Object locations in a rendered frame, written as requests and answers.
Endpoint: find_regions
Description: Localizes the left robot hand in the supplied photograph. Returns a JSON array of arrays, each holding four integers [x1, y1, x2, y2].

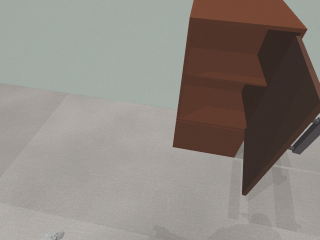
[[40, 230, 65, 240]]

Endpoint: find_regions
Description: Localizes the handle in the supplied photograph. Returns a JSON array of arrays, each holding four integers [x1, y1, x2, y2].
[[288, 117, 320, 155]]

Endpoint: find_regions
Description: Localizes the cupboard door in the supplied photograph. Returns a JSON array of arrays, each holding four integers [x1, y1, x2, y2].
[[242, 35, 320, 196]]

